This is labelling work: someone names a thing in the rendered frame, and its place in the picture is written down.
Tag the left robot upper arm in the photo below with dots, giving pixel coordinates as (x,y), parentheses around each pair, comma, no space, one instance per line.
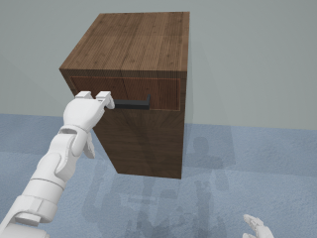
(20,231)

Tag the right robot hand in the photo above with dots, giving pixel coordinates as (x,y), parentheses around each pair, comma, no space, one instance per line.
(258,226)

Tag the handle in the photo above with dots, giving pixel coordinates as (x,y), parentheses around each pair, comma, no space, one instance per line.
(132,104)

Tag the drawer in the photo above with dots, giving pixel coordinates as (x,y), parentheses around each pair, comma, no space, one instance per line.
(165,92)

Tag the cabinet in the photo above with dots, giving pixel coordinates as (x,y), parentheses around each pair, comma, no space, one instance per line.
(138,142)

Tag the left robot forearm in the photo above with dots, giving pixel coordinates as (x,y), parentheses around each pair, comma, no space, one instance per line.
(38,202)

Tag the left robot hand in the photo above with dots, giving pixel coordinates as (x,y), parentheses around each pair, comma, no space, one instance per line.
(84,112)

